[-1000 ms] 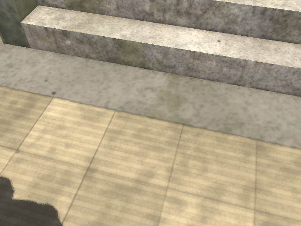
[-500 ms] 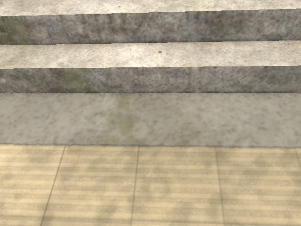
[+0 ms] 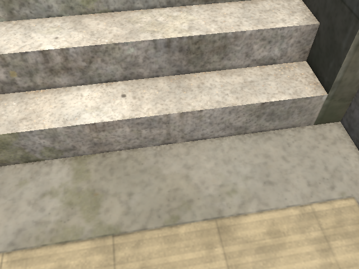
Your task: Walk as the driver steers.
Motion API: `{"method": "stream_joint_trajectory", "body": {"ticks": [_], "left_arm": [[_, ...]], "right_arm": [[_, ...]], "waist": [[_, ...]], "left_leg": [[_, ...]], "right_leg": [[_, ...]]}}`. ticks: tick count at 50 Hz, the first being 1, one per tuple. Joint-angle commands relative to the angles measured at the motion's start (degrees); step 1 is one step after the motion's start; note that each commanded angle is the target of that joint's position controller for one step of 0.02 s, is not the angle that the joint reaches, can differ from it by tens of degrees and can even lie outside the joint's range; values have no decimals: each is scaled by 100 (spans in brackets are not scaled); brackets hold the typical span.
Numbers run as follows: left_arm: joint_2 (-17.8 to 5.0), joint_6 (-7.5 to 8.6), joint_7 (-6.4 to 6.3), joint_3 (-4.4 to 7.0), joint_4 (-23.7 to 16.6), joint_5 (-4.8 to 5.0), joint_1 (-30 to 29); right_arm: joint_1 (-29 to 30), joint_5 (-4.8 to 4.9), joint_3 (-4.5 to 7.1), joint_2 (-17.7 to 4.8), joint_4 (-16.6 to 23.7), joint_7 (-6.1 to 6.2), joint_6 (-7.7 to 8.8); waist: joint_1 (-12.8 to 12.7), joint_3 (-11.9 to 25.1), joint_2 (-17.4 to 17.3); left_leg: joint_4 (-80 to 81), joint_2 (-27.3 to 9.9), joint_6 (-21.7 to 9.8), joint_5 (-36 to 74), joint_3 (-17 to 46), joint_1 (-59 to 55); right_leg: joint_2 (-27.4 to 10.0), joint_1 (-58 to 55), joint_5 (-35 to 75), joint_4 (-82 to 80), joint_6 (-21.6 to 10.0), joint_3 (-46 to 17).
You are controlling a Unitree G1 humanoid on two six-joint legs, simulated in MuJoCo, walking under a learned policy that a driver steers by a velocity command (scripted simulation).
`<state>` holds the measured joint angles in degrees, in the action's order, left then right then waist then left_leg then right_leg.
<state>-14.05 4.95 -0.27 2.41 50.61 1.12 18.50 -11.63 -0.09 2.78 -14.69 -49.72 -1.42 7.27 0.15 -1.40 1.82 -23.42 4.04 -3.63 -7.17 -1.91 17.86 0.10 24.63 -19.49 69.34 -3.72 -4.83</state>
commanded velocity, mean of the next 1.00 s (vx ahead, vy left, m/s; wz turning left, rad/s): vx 0.50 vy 0.00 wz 0.26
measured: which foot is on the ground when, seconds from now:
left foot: down 0.00-0.36, up 0.38-0.86, down 0.88-1.00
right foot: up 0.00-0.34, down 0.36-0.90, up 0.92-1.00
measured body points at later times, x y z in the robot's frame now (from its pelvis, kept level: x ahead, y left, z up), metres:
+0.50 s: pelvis +0.28 -0.07 +0.00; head +0.31 -0.08 +0.45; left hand +0.42 +0.20 -0.10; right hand +0.32 -0.34 -0.14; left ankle +0.18 +0.08 -0.65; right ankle +0.34 -0.16 -0.74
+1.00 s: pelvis +0.52 +0.01 -0.01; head +0.56 +0.04 +0.44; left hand +0.47 +0.27 -0.15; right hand +0.75 -0.19 -0.12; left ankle +0.55 +0.08 -0.74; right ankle +0.44 -0.15 -0.64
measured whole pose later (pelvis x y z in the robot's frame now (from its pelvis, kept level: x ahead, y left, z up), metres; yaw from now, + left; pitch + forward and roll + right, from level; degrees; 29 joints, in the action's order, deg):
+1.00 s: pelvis +0.52 +0.01 -0.01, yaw +21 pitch +1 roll -1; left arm -14.0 4.6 0.5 2.4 50.8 -1.3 16.7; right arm -8.7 -1.5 3.5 -15.8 -46.5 -1.7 2.1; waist -1.5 -3.8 0.9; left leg -31.7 4.6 -6.5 -11.9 -3.8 21.3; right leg -4.0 18.3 -21.6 66.4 -0.3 3.6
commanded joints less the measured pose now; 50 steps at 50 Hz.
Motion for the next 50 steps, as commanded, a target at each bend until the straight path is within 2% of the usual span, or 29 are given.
{"method": "stream_joint_trajectory", "body": {"ticks": [1, 4, 6, 9, 13, 16, 17, 18, 19, 20, 21, 22, 23, 24, 25, 26, 28, 29, 35, 40, 42, 43, 44, 45, 46, 47, 48, 49, 50], "left_arm": [[-310, 39, -23, 98, -367, -40, 191], [-264, 20, -52, 57, -603, -112, -298], [-233, 46, -37, 25, -758, -128, -771], [-170, 89, 22, -22, -924, -81, -1418], [-280, 117, 139, -24, -1199, 3, -2051], [-497, 190, 210, 58, -1283, -7, -1918], [-656, 215, 198, 149, -1160, -26, -1415], [-987, 233, 150, 304, -891, -49, -420], [-1530, 207, 74, 440, -733, -132, 736], [-1696, 157, 122, 460, -626, -182, 864], [-1052, 164, 120, 316, -693, -153, 704], [-818, 184, 110, 229, -752, -110, 253], [-679, 206, 129, 174, -788, -119, -197], [-531, 222, 152, 144, -782, -126, -475], [-429, 169, 102, 78, -579, -404, -226], [-492, 190, 94, 109, -538, -393, -171], [-608, 263, 98, 158, -475, -276, -191], [-617, 282, 94, 166, -428, -252, -159], [-629, 239, 49, 175, -162, -265, 192], [-836, 112, -33, 235, 88, -281, 546], [-955, 36, -60, 263, 142, -299, 561], [-1020, -11, -68, 276, 171, -296, 578], [-1040, -64, -73, 267, 149, -265, 527], [-956, -69, -81, 220, -4, -277, 499], [-332, -2, 40, 82, -456, -215, 632], [-822, 51, 60, 179, -486, -280, -26], [-754, 107, 100, 154, -596, -204, -397], [-668, 153, 98, 113, -537, -185, -364], [-657, 104, 78, 119, -482, -261, -351]], "right_arm": [[-59, -27, 33, -380, 187, -31, 62], [-370, 11, 97, -683, 30, 17, 57], [-553, 48, 105, -755, -30, 64, 4], [-867, 114, 95, -842, -139, 99, -58], [-1279, 151, 88, -890, -325, 104, -158], [-1262, 153, 116, -984, -361, 133, -272], [-1129, 148, 112, -1017, -323, 143, -304], [-1057, 88, 53, -883, -251, 142, -308], [-1019, -70, -78, -557, -15, 145, -273], [-1855, 114, -239, 80, -53, 116, -153], [-1514, 264, -52, -695, -140, 130, -98], [-1007, 316, 39, -900, 9, 139, -86], [-800, 257, 47, -797, 25, 179, -128], [-713, 183, 82, -707, 34, 197, -193], [-973, -360, 12, -429, -56, 44, -387], [-1069, -379, 16, -252, -81, -38, -505], [-842, -237, 33, -226, 65, -140, -619], [-632, -213, 42, -244, 164, -167, -645], [613, -185, -26, -194, 586, -302, -591], [1195, -231, -20, -289, 876, -358, -584], [1018, -247, 17, -336, 875, -311, -586], [637, -259, 64, -401, 788, -273, -562], [-89, -304, 132, -485, 560, -208, -492], [-1171, -381, 296, -907, 278, -112, -443], [-1239, -300, 494, -1680, 308, -19, -465], [-1349, -131, 485, -1607, 340, 14, -516], [-1048, -95, 451, -1459, 300, 50, -531], [-756, -74, 375, -1138, 327, 57, -523], [-509, -48, 330, -974, 369, 72, -497]], "waist": [[-143, 214, -511], [-69, 8, -450], [65, -26, -408], [292, -91, -464], [471, -237, -538], [211, -145, -621], [-118, 129, -619], [-554, 784, -514], [-928, 1800, 329], [-509, 2456, 1841], [-678, 1887, 974], [-575, 1144, 655], [-370, 815, 237], [-218, 507, 219], [39, 214, -23], [103, 179, 117], [193, 123, 361], [182, 74, 422], [-99, -197, 290], [-250, -382, 252], [-156, -196, 307], [8, 58, 332], [336, 495, 137], [767, 1179, -331], [454, 1542, -1938], [670, 1593, -1018], [546, 863, -692], [319, 459, -282], [126, 267, -144]], "left_leg": [[1551, -1578, -1069, 102, 1811, -689], [1749, -1573, -1162, 705, 1353, -588], [1756, -1472, -1054, 904, 1081, -695], [1664, -1291, -835, 936, 709, -736], [1397, -1620, -773, 731, 871, -1413], [860, -1817, -633, 1320, 1083, -1783], [276, -1656, -527, 2066, 990, -1718], [-860, -1323, -359, 2306, 767, -1209], [-2860, -817, -123, 541, 412, 63], [-4454, -83, 84, -2568, 541, 2010], [-5079, -395, 54, -2427, 1083, 2514], [-5059, -635, 12, -1805, 1002, 2668], [-4837, -886, 76, -1315, 902, 2375], [-4553, -1027, 117, -1007, 883, 2197], [-4336, -963, 133, -970, 501, 1593], [-4433, -899, 153, -856, 387, 1439], [-4337, -955, 138, -444, 390, 1663], [-4213, -988, 135, -212, 386, 1850], [-2274, -946, 84, 791, 97, 1886], [-1328, -761, -238, 55, -354, 1689], [-1131, -435, -450, -527, -600, 1256], [-1007, -178, -587, -749, -702, 771], [-618, 100, -742, -595, -762, -163], [-403, -525, -1045, -921, 262, -1752], [50, -2233, -1902, -972, 3351, -3534], [680, -2342, -1871, -785, 4250, -3547], [700, -2197, -1687, -220, 3265, -2992], [755, -1970, -1474, 585, 2706, -2261], [838, -1728, -1320, 1227, 2299, -1768]], "right_leg": [[-697, 963, 390, -216, 31, -88], [-822, 1345, 960, -1068, 208, 87], [-801, 1408, 1624, -1904, 260, 181], [-562, 1008, 2394, -3051, 294, 413], [-428, 1038, 2215, -3688, 212, 423], [-267, 523, 1578, -4085, 5, 448], [-113, -235, 1492, -4283, -92, 558], [-257, -1690, 1620, -4205, -285, 422], [-1559, -3504, 1735, -4084, -660, -949], [-2589, -4902, 637, -4833, -1392, -3353], [-2400, -4375, 205, -5091, -1155, -3233], [-2214, -3583, 588, -5188, -901, -2263], [-1963, -2852, 1144, -5382, -769, -1614], [-1726, -2340, 1426, -5611, -690, -1079], [-1657, -1556, 1978, -5780, -444, -603], [-1555, -1360, 2407, -5849, -440, -273], [-1482, -1340, 2574, -6010, -446, 212], [-1470, -1409, 2556, -6084, -455, 366], [-1429, -1906, 2273, -6229, -485, 1136], [-1661, -2730, 2881, -5834, -351, 1462], [-1656, -3002, 4456, -5084, -277, 1680], [-1615, -3047, 5253, -4319, -246, 1786], [-1461, -2784, 5421, -3126, -153, 1968], [-1314, -1621, 4026, -1488, 48, 1971], [-193, 1124, -674, 542, 408, 1872], [-50, 1797, -1035, 948, 355, 551], [-395, 2002, -339, 713, 274, 367], [-583, 1667, 110, 156, 257, 371], [-675, 1310, 218, -203, 293, 370]]}}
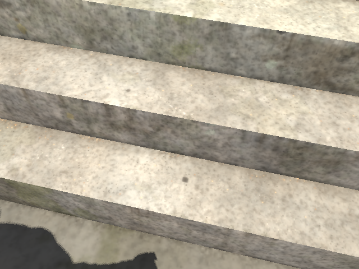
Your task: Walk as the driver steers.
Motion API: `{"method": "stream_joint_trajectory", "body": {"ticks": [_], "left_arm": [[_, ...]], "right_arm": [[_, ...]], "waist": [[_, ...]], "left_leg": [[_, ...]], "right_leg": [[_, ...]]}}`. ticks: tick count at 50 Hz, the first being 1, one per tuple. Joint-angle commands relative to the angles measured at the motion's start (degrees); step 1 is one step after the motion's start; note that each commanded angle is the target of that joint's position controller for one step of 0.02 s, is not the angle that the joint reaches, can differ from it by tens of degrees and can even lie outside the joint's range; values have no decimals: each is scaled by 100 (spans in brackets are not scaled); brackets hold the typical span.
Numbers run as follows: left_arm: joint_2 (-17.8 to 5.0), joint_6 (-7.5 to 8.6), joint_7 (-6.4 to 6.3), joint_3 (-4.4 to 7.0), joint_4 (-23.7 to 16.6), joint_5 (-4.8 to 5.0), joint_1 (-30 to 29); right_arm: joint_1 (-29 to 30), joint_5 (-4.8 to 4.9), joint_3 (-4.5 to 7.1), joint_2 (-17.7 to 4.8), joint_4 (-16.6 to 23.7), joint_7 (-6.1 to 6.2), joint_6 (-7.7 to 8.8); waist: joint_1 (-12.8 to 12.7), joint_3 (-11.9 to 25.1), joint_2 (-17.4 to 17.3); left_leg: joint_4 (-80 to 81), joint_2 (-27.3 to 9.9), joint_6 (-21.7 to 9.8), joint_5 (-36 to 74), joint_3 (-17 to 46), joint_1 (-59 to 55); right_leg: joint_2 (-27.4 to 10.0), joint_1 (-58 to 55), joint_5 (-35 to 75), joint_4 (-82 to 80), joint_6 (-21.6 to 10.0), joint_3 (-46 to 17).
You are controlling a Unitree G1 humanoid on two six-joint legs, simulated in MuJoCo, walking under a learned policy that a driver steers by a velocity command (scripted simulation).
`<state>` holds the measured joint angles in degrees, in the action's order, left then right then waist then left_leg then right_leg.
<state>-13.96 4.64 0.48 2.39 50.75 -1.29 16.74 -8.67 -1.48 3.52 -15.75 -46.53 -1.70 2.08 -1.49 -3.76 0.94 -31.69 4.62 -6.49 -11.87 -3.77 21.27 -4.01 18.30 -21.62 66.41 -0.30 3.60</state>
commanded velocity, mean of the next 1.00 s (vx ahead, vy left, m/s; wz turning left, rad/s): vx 0.50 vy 0.00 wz -0.17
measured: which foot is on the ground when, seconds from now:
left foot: down 0.00-0.40, up 0.42-1.00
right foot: up 0.00-0.38, down 0.40-1.00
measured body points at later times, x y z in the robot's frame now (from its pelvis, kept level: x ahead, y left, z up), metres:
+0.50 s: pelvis +0.23 -0.03 +0.01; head +0.25 -0.04 +0.45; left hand +0.30 +0.23 -0.12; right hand +0.32 -0.27 -0.13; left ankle +0.12 +0.07 -0.62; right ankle +0.27 -0.09 -0.73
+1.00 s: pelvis +0.40 +0.01 +0.02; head +0.46 +0.01 +0.47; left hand +0.39 +0.29 -0.11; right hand +0.66 -0.21 +0.00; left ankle +0.54 +0.12 -0.42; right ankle +0.27 -0.09 -0.73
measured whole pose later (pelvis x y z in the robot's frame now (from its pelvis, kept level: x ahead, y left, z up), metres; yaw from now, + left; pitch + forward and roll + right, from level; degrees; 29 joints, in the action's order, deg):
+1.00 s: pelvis +0.40 +0.01 +0.02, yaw -14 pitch +5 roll +1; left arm -14.3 4.5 -3.0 2.7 56.2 -0.2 27.7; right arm 6.1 -3.8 -2.6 -7.9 -25.7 2.3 -0.5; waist -4.0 -2.1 3.0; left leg -114.3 -3.0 -4.4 -42.1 0.5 76.5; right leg 1.1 0.4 -14.1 10.4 -2.1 -12.3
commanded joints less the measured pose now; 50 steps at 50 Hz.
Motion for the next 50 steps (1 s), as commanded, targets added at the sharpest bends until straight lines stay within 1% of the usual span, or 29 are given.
{"method": "stream_joint_trajectory", "body": {"ticks": [1, 2, 4, 8, 11, 13, 15, 17, 18, 19, 20, 21, 22, 24, 25, 27, 29, 34, 35, 36, 41, 42, 43, 44, 45, 47, 48, 49, 50], "left_arm": [[-639, 29, -14, 104, -464, -114, -33], [-576, -74, -6, 90, -397, -160, 111], [-452, -186, 30, 53, -388, -165, 99], [-334, -162, 71, -25, -581, -128, -705], [-311, -123, 71, -88, -675, -49, -1181], [-220, -133, -8, -133, -539, 32, -983], [-343, -127, -54, -100, -544, -10, -1044], [-437, -101, -107, -35, -417, -33, -657], [-406, -49, -143, -14, -244, -57, -185], [-348, 5, -168, 11, -6, -73, 535], [-688, 25, -218, 131, 224, -152, 1324], [-1440, 31, -211, 306, 293, -196, 1292], [-1210, -3, -90, 311, 307, 11, 1151], [-651, -107, -9, 221, -50, 77, 111], [-515, -124, -41, 178, -80, 105, -11], [-549, -109, -104, 177, -77, 115, 51], [-668, -76, -134, 215, -48, 67, 284], [-722, -147, -313, 229, -162, 27, 578], [-703, -172, -339, 238, -167, -28, 676], [-655, -176, -371, 237, -177, -54, 832], [-838, -25, -482, 335, -13, -8, 1613], [-827, 0, -503, 319, 76, -36, 1832], [-785, 57, -481, 320, 172, -72, 2003], [-830, 83, -487, 326, 228, -79, 2081], [-821, 129, -451, 317, 357, -118, 2245], [-772, 141, -368, 234, 449, -12, 1831], [-712, 85, -341, 177, 505, 104, 1570], [-797, -10, -315, 128, 478, 171, 1312], [-803, -66, -359, 99, 238, 334, 941]], "right_arm": [[-604, 123, 203, -733, 70, 108, 59], [-577, 125, 169, -674, 74, 93, 118], [-704, 158, 154, -700, -36, 78, 227], [-997, 141, 111, -684, -262, 96, 262], [-1120, 105, 89, -704, -368, 116, 314], [-1252, -5, 60, -607, -474, 164, 336], [-1140, -21, 18, -559, -487, 208, 365], [-967, -3, 20, -684, -489, 250, 396], [-846, -21, 10, -722, -492, 277, 386], [-619, 51, -4, -745, -463, 288, 361], [-345, 83, -59, -643, -283, 297, 383], [-1011, 67, -226, 88, -101, 241, 425], [-1235, -139, -216, -129, -328, 259, 347], [-472, -190, -123, -434, -102, 194, 342], [-272, -182, -108, -444, -12, 174, 300], [-308, -240, -169, -166, 90, 131, 151], [-355, -247, -232, 68, 202, 154, 62], [379, -254, -254, 66, 717, 193, -36], [400, -213, -294, 203, 729, 217, -73], [440, -192, -336, 326, 774, 242, -86], [1290, -258, -279, 152, 1402, 307, -64], [1639, -229, -348, 355, 1609, 322, -64], [2226, -265, -429, 492, 1948, 345, -51], [2471, -267, -469, 520, 2206, 367, -32], [2769, -263, -523, 648, 2422, 422, -15], [3088, -223, -616, 693, 2846, 462, 10], [3152, -252, -709, 823, 3093, 457, -34], [2973, -225, -783, 834, 3245, 408, -123], [2635, -215, -856, 1000, 3327, 331, -244]], "waist": [[95, 496, -132], [13, 607, -184], [-60, 593, -225], [163, 383, -400], [378, 331, -479], [388, 542, -742], [317, 349, -511], [97, 446, -509], [-124, 560, -476], [-526, 738, -394], [-838, 930, -92], [-74, 957, 1515], [-33, 1222, 642], [101, 406, 9], [188, 197, -88], [289, 381, -40], [275, 743, 32], [38, 679, 162], [-23, 793, 460], [-125, 853, 637], [-411, 452, 300], [-581, 308, 491], [-742, -67, 544], [-744, -153, 421], [-878, -192, 744], [-604, -477, 403], [-408, -562, 210], [-203, -401, -32], [-20, 69, -246]], "left_leg": [[1744, -1583, -945, 2212, 2153, -1763], [1748, -1509, -934, 2674, 1934, -1620], [1813, -1329, -892, 3302, 1559, -1459], [1978, -1069, -549, 3269, 1130, -1490], [1986, -1148, -320, 3537, 913, -1814], [1852, -1336, -354, 3620, 785, -1996], [1666, -1473, -384, 4162, 744, -2024], [969, -1534, -318, 5643, 575, -2201], [315, -1490, -272, 6190, 518, -2234], [-592, -1336, -177, 5903, 372, -2046], [-2137, -933, 34, 4237, 168, -1047], [-4163, 145, 392, -1136, -168, 910], [-4662, -118, 360, -1476, 632, 1211], [-4863, -530, 497, -697, 710, 1580], [-4698, -621, 560, -514, 681, 1546], [-4958, -576, 745, -263, 446, 1356], [-5602, -528, 813, -316, 271, 1658], [-5222, -690, 963, -99, 186, 2566], [-5442, -637, 969, -304, 94, 2686], [-5918, -562, 938, -502, 28, 2949], [-7321, -826, 746, -1359, 470, 5351], [-8226, -775, 656, -1872, 519, 6131], [-9183, -752, 548, -2780, 728, 7220], [-9405, -805, 441, -3330, 933, 7824], [-10258, -752, 297, -3935, 1020, 8425], [-9540, -876, 179, -4104, 961, 7978], [-8704, -985, 93, -3851, 909, 7068], [-7332, -1015, 168, -3002, 233, 5570], [-6185, -956, 124, -1886, -174, 2712]], "right_leg": [[-284, 1561, 474, -132, 13, -477], [-249, 1307, 462, -238, 55, -434], [-188, 1219, 619, -527, 142, -303], [-126, 1360, 1480, -1705, 199, -84], [-48, 1233, 1946, -2622, 71, 9], [70, 847, 1778, -2479, -72, 99], [212, 676, 1432, -2683, -242, 68], [545, 227, 1005, -2957, -476, 126], [712, -159, 1066, -3297, -615, 132], [780, -850, 1593, -4076, -747, 111], [227, -1875, 2548, -4317, -979, -663], [-1476, -2791, 5272, -4341, -1927, -2961], [-1591, -2506, 4039, -4708, -2287, -3585], [-1132, -1346, 2094, -5201, -2064, -2935], [-897, -956, 2096, -5332, -1866, -2626], [-578, -573, 3345, -5158, -1764, -2075], [-495, -717, 4407, -4813, -1816, -1916], [-276, -985, 3902, -4655, -1663, -2180], [-246, -1167, 3706, -4576, -1697, -2266], [-282, -1308, 3503, -4605, -1818, -2409], [-958, -2790, 2406, -4754, -2100, -3478], [-1144, -3093, 2363, -4869, -2153, -3664], [-1385, -3420, 2392, -4898, -2145, -3823], [-1482, -3636, 2088, -4962, -2003, -3695], [-1555, -3813, 1844, -5021, -1907, -3574], [-1304, -2799, 762, -5572, -1377, -2821], [-1008, -1725, 648, -5976, -1130, -2502], [-708, -700, 710, -6772, -1086, -2089], [-678, 810, 2145, -7672, -1222, -1909]]}}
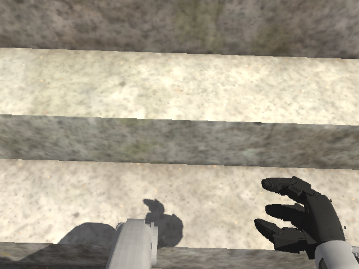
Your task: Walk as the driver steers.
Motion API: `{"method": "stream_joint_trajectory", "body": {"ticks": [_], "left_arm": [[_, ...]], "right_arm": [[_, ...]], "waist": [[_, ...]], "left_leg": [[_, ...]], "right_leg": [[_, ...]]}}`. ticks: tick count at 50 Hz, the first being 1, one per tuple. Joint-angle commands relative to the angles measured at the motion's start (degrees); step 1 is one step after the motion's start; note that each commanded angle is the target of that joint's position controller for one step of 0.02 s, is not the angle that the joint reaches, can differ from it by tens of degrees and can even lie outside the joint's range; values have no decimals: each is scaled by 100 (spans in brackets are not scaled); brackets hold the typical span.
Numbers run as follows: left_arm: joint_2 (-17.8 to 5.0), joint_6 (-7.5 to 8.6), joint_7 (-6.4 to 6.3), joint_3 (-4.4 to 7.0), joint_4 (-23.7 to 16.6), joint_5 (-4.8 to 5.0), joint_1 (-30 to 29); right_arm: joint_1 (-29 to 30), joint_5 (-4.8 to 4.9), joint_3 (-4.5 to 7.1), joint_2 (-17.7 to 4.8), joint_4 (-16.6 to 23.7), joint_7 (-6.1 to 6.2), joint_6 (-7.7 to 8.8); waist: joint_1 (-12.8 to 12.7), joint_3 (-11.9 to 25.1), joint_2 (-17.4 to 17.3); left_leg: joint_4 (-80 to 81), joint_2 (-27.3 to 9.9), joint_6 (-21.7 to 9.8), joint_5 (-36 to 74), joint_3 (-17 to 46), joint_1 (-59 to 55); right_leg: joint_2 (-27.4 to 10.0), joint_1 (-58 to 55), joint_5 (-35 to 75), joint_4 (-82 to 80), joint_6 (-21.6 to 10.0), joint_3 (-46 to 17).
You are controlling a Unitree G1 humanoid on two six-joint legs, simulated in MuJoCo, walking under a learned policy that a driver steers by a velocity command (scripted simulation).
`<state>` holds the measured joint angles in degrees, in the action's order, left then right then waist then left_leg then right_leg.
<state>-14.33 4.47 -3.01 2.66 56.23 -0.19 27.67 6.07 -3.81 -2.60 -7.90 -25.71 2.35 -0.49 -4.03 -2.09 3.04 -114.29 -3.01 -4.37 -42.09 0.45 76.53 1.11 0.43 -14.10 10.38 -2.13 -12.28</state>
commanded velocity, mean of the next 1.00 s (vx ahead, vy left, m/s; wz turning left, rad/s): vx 0.50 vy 0.00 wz -0.04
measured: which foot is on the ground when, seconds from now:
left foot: up 0.00-0.06, down 0.08-0.68, up 0.70-1.00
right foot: down 0.00-0.10, up 0.12-0.64, down 0.66-1.00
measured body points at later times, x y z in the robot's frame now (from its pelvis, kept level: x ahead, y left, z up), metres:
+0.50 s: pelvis +0.22 +0.07 +0.19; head +0.23 +0.08 +0.64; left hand +0.41 +0.30 +0.10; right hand +0.27 -0.16 +0.05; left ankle +0.10 +0.17 -0.54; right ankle +0.26 -0.09 -0.18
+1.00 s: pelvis +0.50 -0.02 +0.39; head +0.50 -0.03 +0.84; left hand +0.34 +0.15 +0.25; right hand +0.71 -0.20 +0.29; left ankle +0.58 +0.16 +0.05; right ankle +0.46 -0.08 -0.34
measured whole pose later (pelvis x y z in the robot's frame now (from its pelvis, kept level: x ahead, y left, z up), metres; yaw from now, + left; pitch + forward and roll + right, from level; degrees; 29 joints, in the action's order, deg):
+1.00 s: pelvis +0.50 -0.02 +0.39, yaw +2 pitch +5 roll +2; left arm -5.7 2.1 6.8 -2.4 67.1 -6.7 35.0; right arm -1.5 0.7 -1.6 -7.9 -46.3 -4.2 3.3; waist -0.7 6.5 1.5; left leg -132.8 4.3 -15.2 5.7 9.8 87.2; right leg 5.5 18.8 -20.9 35.2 -5.9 -3.3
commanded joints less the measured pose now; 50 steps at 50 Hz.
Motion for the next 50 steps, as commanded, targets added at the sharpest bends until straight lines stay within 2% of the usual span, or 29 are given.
{"method": "stream_joint_trajectory", "body": {"ticks": [1, 3, 4, 5, 6, 7, 9, 11, 15, 16, 17, 19, 21, 22, 26, 29, 30, 31, 33, 34, 35, 36, 37, 39, 40, 42, 43, 47, 50], "left_arm": [[-879, -104, 1, 95, -475, 235, -735], [-1714, 66, 157, 326, -750, 332, -1120], [-1783, 144, 177, 441, -700, 427, -989], [-1362, 227, 352, 401, -748, 378, -1082], [-374, 249, 503, 216, -1113, 38, -708], [202, 241, 512, 67, -1163, -292, -444], [324, 83, 406, -2, -1462, -424, -1436], [612, -140, 329, -101, -1423, -276, -1205], [175, -424, 76, -128, -1945, -139, -1967], [-629, -480, 616, -157, -2171, 161, -1583], [-844, -828, 839, -25, -1895, 65, -943], [-1043, -868, 826, 33, -1677, -29, -1483], [-31, -879, 638, -361, -2425, -279, -2890], [231, -772, 588, -462, -2564, -238, -3213], [140, -622, 615, -629, -2668, -38, -3154], [-169, -920, 624, -657, -3510, -74, -4097], [-30, -1253, 803, -792, -3989, -43, -5074], [90, -1326, 1036, -828, -4018, 189, -4909], [-663, -1269, 998, -521, -2556, 271, -1521], [-725, -1321, 990, -365, -1755, -31, -251], [-1063, -1155, 900, -253, -1185, -34, 467], [-1211, -1056, 884, -130, -1186, -272, 1266], [-857, -653, 295, 100, -562, -39, -558], [135, -307, 63, -133, -123, -75, -854], [81, -368, 529, -368, -373, -210, -991], [437, -367, 729, -464, 75, -291, -552], [222, -334, 860, -424, 375, -388, -196], [569, -159, 940, -479, 750, -688, 78], [78, 69, 1005, -359, 405, -657, -54]], "right_arm": [[363, 95, -177, 182, 1025, -63, -79], [-2312, 170, 285, -481, -127, -72, -118], [-2691, 111, 454, -830, -305, -36, -39], [-3308, -29, 688, -1441, -698, 79, 32], [-3472, 130, 834, -2125, -1058, 174, -29], [-2632, 285, 806, -1732, -960, 137, -29], [-1629, 265, 531, -804, -1469, -53, 32], [-1855, -5, 380, 1, -2027, -114, 124], [-1383, -140, 499, -412, -2240, -249, 470], [142, -392, 584, -1223, -1275, -623, 278], [930, -292, 777, -1999, -1167, -871, 216], [-47, -213, 563, -1193, -1487, -981, 235], [-3838, -371, 282, -681, -2978, -938, 373], [-4484, -385, 231, -635, -3258, -935, 458], [-3474, -504, 141, -751, -3134, -925, 668], [-2178, -501, 256, -1202, -2793, -1025, 595], [-2555, -201, 438, -1702, -3176, -1161, 497], [-2487, -115, 647, -2145, -3462, -1205, 572], [-1585, -236, 794, -2362, -3019, -1382, 588], [-2201, -504, 778, -1842, -3317, -1474, 362], [-3197, -703, 553, -796, -3368, -1706, 170], [-2769, -104, 813, -1372, -3385, -1607, 169], [-1088, 160, 499, -387, -1743, -845, 522], [-1110, -24, 257, 159, -1543, -410, 606], [-1952, 365, 426, -513, -2426, -512, 419], [-1900, 342, 453, -538, -2406, -641, 390], [-1567, 211, 347, -419, -2130, -697, 435], [-1078, 333, 59, -19, -2082, -668, 467], [260, 666, 174, -557, -1426, -601, 337]], "waist": [[626, 470, -41], [1588, 2516, 570], [1835, 2903, 392], [1935, 2694, -1274], [1544, 3082, -3766], [861, 2796, -2594], [348, 611, -1030], [-89, 472, -991], [-517, -513, -329], [-725, 937, -483], [-1158, 412, -921], [-162, 569, -141], [944, 567, -350], [1066, 512, -499], [479, 226, -945], [-268, 523, -926], [-333, 473, -1494], [-801, 559, -2535], [-1602, 1690, -1834], [-1557, 2281, -1074], [-957, 3122, 1404], [-1332, 2907, 1248], [-31, 2084, 724], [423, 690, 252], [92, 523, 1576], [373, 444, -356], [480, 547, -321], [848, 345, -244], [611, 698, -252]], "left_leg": [[2588, -18, -163, 1566, -706, -4742], [3259, 598, -81, 1717, -791, -6828], [4902, 907, -86, 1262, -463, -6864], [6665, -73, -452, 999, 1770, -7309], [8845, -1442, -619, 2337, 5021, -7701], [9111, -1784, -600, 1619, 5645, -7173], [7947, -1287, -778, 2023, 3350, -6093], [7773, -824, -274, 1672, 1386, -5885], [9134, -623, 415, 3126, -190, -4700], [8888, -1171, -553, 5028, 52, -3503], [9618, -1832, -1388, 4863, 884, -2912], [9487, -1449, -1554, 5043, 198, -4529], [8892, -1623, -1558, 5972, 657, -9177], [8929, -1612, -1230, 5585, 591, -10105], [9972, -1672, -968, 3785, 162, -9020], [11306, -1213, -892, 4258, -543, -5746], [11967, -1683, -1486, 6283, -112, -5166], [11439, -1893, -1817, 11549, -149, -5214], [8456, -1537, -1469, 15129, -602, -7873], [6361, -1287, -1651, 13988, -60, -6052], [4169, 215, -1195, 6248, 649, -3179], [2301, 996, -1066, 5317, 2099, -2814], [1334, 870, -416, 3993, 916, -3894], [799, 665, -361, 4348, 958, -3114], [-364, 1057, -880, 4900, 2364, -1421], [-775, 1042, -1208, 5060, 2184, -553], [-1532, 1017, -1302, 4723, 1823, 233], [-3154, 831, -1575, 4408, 1167, 1322], [-663, 450, -1025, 4925, -134, -783]], "right_leg": [[-1089, 3047, 2919, -2047, -989, 290], [-1210, 1416, 9486, 521, -701, 789], [-1185, 559, 9970, 2235, -626, 666], [-548, 1675, 6221, 4466, -369, 317], [1100, 2913, 316, 6857, -169, -306], [912, 3787, 182, 9013, -135, -996], [361, 5619, 527, 10191, -227, 243], [558, 5929, -60, 11081, -216, 220], [765, 5652, -179, 10037, -238, 562], [556, 4592, 921, 10192, -559, 330], [508, 4670, 1037, 10975, -451, 8], [919, 5647, 1326, 11571, -453, -54], [1160, 9208, 157, 11918, -629, -337], [1007, 9983, -356, 11958, -722, -234], [386, 10046, -1044, 12548, -856, 497], [-130, 6511, -10, 8976, -791, 1672], [306, 5734, -2469, 8151, -445, 2018], [771, 4599, -2072, 7766, -237, 2545], [1220, 4352, -268, 5363, -313, 2403], [1259, 2180, 597, 4492, -734, 1213], [6, -2, 1162, 3087, -2159, -2412], [-639, 511, -1629, 1784, -1990, -3979], [-692, 1470, -3224, 1844, -1526, -3470], [-410, 2829, -3181, 1930, -738, -2456], [-614, 2758, -1960, 1634, -784, -2491], [-669, 2517, -302, 1673, -607, -2130], [-881, 2026, 152, 1522, -822, -1865], [-570, 2490, -1039, 1238, -360, -614], [-198, 4076, -43, 600, 43, 345]]}}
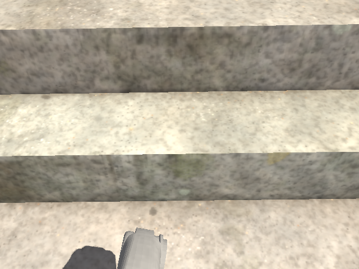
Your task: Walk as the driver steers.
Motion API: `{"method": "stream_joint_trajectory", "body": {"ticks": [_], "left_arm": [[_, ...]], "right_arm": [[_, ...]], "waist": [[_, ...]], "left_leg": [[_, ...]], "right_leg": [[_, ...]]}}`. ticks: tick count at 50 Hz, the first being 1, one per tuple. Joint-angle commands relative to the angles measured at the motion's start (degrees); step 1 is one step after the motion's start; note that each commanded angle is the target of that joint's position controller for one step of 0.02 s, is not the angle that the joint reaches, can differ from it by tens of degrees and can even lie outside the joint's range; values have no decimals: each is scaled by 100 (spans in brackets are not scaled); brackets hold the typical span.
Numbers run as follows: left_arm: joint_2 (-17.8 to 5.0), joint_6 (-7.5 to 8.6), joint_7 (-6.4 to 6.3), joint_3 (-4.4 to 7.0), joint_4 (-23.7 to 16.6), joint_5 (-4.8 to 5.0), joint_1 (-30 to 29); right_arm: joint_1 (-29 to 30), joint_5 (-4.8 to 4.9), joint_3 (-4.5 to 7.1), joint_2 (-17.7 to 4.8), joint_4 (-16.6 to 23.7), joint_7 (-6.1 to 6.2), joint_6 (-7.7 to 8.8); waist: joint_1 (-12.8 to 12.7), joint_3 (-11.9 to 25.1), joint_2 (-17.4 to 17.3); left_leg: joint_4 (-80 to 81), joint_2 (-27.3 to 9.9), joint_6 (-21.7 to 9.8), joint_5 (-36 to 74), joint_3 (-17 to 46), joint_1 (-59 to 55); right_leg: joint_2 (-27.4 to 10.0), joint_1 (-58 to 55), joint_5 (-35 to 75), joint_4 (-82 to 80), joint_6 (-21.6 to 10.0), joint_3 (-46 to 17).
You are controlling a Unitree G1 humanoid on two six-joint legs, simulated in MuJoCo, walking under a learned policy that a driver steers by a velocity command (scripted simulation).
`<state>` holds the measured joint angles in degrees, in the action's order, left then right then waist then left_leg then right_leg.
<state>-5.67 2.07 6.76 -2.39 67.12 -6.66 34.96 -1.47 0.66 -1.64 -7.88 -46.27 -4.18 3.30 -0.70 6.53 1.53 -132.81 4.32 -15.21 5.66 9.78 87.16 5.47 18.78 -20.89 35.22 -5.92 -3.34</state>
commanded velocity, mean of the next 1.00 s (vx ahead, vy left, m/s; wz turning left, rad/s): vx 0.50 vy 0.00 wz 0.11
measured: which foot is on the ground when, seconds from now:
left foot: up 0.00-0.10, down 0.12-0.58, up 0.60-1.00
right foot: down 0.00-0.16, up 0.18-0.52, down 0.54-1.00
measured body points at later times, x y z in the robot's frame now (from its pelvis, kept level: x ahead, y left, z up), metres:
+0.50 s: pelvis +0.26 -0.07 +0.21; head +0.25 -0.08 +0.66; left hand +0.55 +0.09 +0.18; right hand +0.16 -0.23 +0.05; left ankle +0.17 +0.10 -0.52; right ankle +0.40 -0.21 -0.28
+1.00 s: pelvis +0.50 -0.14 +0.43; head +0.49 -0.14 +0.88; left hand +0.41 +0.03 +0.27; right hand +0.69 -0.30 +0.31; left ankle +0.64 +0.00 +0.01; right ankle +0.41 -0.23 -0.32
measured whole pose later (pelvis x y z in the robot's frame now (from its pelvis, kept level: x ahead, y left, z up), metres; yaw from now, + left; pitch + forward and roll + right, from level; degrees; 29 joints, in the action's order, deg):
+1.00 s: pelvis +0.50 -0.14 +0.43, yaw +5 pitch +7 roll +2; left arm -5.1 3.9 5.5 -2.5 66.2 -7.6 26.8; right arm -2.9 -0.2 -3.5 -6.3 -50.5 -4.5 -2.8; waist -0.1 10.2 2.1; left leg -114.0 -3.2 -15.1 -1.9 -3.0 88.2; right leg -2.9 7.1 -16.8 16.7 -1.4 10.2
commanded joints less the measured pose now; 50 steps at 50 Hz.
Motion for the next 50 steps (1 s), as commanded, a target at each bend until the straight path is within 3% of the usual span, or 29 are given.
{"method": "stream_joint_trajectory", "body": {"ticks": [1, 3, 5, 6, 7, 8, 9, 10, 11, 12, 13, 15, 18, 22, 23, 24, 25, 27, 28, 29, 30, 32, 33, 34, 35, 40, 44, 48, 50], "left_arm": [[-881, 338, -39, 167, -523, 54, -151], [-1365, 241, 206, 271, -390, 347, -91], [-1888, 493, 267, 333, -366, 563, -263], [-2102, 485, 351, 457, -415, 866, -372], [-1990, 431, 426, 467, -354, 751, -475], [-1691, 403, 486, 404, -238, 223, -87], [-1456, 686, -598, 591, -854, 1075, -835], [-1290, 699, -788, 550, -1119, 878, -1749], [-702, 646, -689, 445, -1873, 311, -2682], [-588, 123, -136, 312, -1281, 368, -2397], [-741, -56, -70, 415, -1398, 504, -2021], [-631, -44, -176, 270, -2030, 293, -2061], [-616, -146, -345, 81, -2624, 369, -3107], [-759, -132, -471, -164, -3630, 492, -5160], [-984, -204, -542, -105, -3775, 512, -5481], [-777, -444, -446, -274, -4077, 469, -6274], [-538, -558, -227, -336, -4072, 520, -6087], [-1330, -370, -211, 52, -2937, 645, -3254], [-1702, -338, -268, 165, -2375, 526, -2252], [-2141, -415, -351, 316, -1986, 410, -806], [-2649, -491, -362, 559, -1617, 271, -86], [-2121, -163, -322, 480, -1099, 525, -1479], [-745, 13, -604, 378, -943, 758, -2388], [-350, 141, -728, 234, -640, 730, -2775], [-322, 25, -491, 160, -1043, 364, -3548], [-478, 93, -343, 243, -587, 83, -2242], [-359, 202, -233, 70, -226, -79, -1292], [-319, 290, -217, 15, -270, -214, -421], [-732, 201, 57, 92, -282, 84, -855]], "right_arm": [[1459, 175, 72, -517, 768, 91, -98], [2671, 172, 157, -736, 1480, 70, -533], [1289, -194, 13, -442, 1281, -90, -958], [1034, -212, 93, -754, 1234, -91, -1059], [735, -227, 168, -801, 1156, -40, -1093], [-678, -153, 248, -820, 629, 48, -1120], [-2712, -365, 393, -1234, -406, 423, -640], [-2773, -116, 447, -1184, -946, 775, -562], [-2012, -186, 419, -1008, -1091, 883, -459], [-2417, -839, 76, -326, -993, 311, -485], [-1792, -558, 133, -179, -1125, 45, -405], [-1032, -292, 50, 169, -1368, -70, -102], [-493, -480, 133, -1, -1315, -12, 172], [-2289, -824, 178, -472, -1865, 90, 299], [-2253, -758, 240, -707, -1668, 22, 300], [-2061, -413, 397, -1157, -1575, -176, 237], [-2040, -214, 493, -1473, -1519, -265, 291], [-1126, -25, 585, -1989, -1134, -450, 516], [-1855, -310, 544, -1498, -1292, -551, 567], [-2618, -696, 347, -813, -1356, -714, 502], [-2558, -605, 499, -771, -1673, -739, 274], [-2151, -173, 370, -254, -1613, -389, 172], [-1098, -645, 332, 130, -166, 162, 321], [-913, -555, 204, 405, 10, 374, 281], [-1887, 4, 165, -68, -1159, 13, -9], [-1109, -11, 111, -135, -818, -306, -26], [-120, -20, -62, -152, -352, -172, -88], [1337, -20, -104, -200, 338, 45, -428], [1953, -175, -199, -159, 750, -31, -815]], "waist": [[62, -85, 329], [363, 466, 977], [885, 799, 1494], [823, 845, 1475], [816, 935, 1301], [821, 2028, 578], [1502, 2215, -325], [1586, 1338, -2024], [1080, 451, -1607], [1397, -884, -1439], [859, -914, -434], [-133, -303, 536], [-406, -150, -431], [100, 84, 271], [142, 232, -219], [78, 14, -579], [-146, 113, -1212], [-1317, 1050, -1237], [-1017, 2027, -297], [-1178, 2942, 1271], [-1467, 1962, 1929], [-463, 265, 1866], [275, 331, 641], [704, -96, 390], [384, -66, -402], [427, -98, 96], [269, -302, -277], [-220, -4, 422], [159, -89, 475]], "left_leg": [[1334, -368, 293, -153, -1438, -1578], [3687, 89, 378, -2090, -2708, -3805], [5172, 221, 927, -2211, -2607, -3805], [6453, 679, 1016, -2868, -2897, -3547], [7535, 713, 884, -3114, -2639, -3627], [7128, 361, 114, -2199, -1161, -5435], [7828, -352, -389, -5248, 490, -7422], [9821, -1202, -997, -5847, 2833, -6932], [10489, -1362, -961, -5983, 3703, -6251], [10425, -1285, -477, -5266, 3634, -6262], [10417, -1382, -275, -3464, 2715, -6437], [10483, -1240, -24, -1630, 1026, -6407], [11593, -1403, 131, -2725, 237, -5798], [11768, -1213, 609, -2214, -264, -6397], [12244, -1197, 553, -1978, -369, -5821], [13718, -1571, 251, -2068, -174, -4513], [13734, -1829, -255, 371, -62, -4130], [11505, -1874, 238, 7289, -917, -7259], [9680, -1662, 432, 6826, -787, -6481], [7947, -845, 379, 3423, -183, -4694], [4725, 208, 527, 416, 634, -3646], [1895, 206, 198, 783, 1100, -1867], [1579, 147, 522, -114, 204, -2773], [1423, 74, 616, -241, 189, -2585], [1587, -115, 243, 151, 1056, -2092], [-822, -119, -163, -496, 32, -482], [-531, -288, -444, -97, -98, 784], [1684, -853, 48, -323, -1244, 238], [3695, -944, -76, -1752, -2116, -1727]], "right_leg": [[-729, 1763, 1171, -1986, 352, -768], [-1087, 2487, 7727, -2534, -249, -817], [-2201, -77, 13369, -1770, -878, -985], [-2314, -1456, 14382, -1528, -1085, -954], [-2342, -2339, 15053, -740, -951, -918], [-2153, -1534, 15567, 541, -466, -803], [-1031, -314, 11073, 2069, 282, 295], [-22, 1722, 4340, 4820, 205, 393], [179, 3047, 1922, 7782, 57, -293], [611, 5301, 2745, 8983, -967, -2191], [584, 5710, 2109, 9140, -1191, -2205], [5, 5514, 1732, 8108, -1146, -1531], [-498, 5457, -611, 9508, -862, -337], [-1124, 6014, -181, 6989, -1106, 13], [-1230, 5038, -53, 6126, -1044, 191], [-976, 3284, -1667, 5084, -513, 708], [-631, 1914, -1117, 5149, -125, 1306], [-8, 1929, 613, 3760, -331, 991], [-429, 176, 2361, 2892, -946, -483], [-1405, -1886, 1317, 711, -1834, -3369], [-1947, -1242, -1528, -1363, -1838, -5779], [-1771, 405, -3292, -954, -864, -4271], [-1684, 689, -3198, -474, -207, -3189], [-1580, 1392, -2670, -352, 28, -2210], [-1606, 1517, -1493, -906, -125, -2095], [-1763, 348, 452, -1620, -496, -632], [-1791, -516, 422, -1899, -381, 142], [-1920, -640, 1299, -2805, -600, 713], [-2233, 317, 4264, -3503, -825, 1057]]}}
Keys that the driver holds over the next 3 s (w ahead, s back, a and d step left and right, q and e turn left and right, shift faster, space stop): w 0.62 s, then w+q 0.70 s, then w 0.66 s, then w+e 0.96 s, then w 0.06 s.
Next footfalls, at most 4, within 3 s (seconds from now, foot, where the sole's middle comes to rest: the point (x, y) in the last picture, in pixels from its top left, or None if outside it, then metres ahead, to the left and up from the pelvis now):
0.12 left None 0.21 0.10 -0.56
0.54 right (284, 245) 0.45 -0.23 -0.36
1.08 left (201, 123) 0.69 -0.02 -0.15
1.52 right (256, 6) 0.93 -0.17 0.05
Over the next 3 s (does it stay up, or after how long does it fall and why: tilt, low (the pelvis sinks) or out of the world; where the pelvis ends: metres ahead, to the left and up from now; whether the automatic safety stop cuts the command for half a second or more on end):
stays up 1.41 0.09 1.22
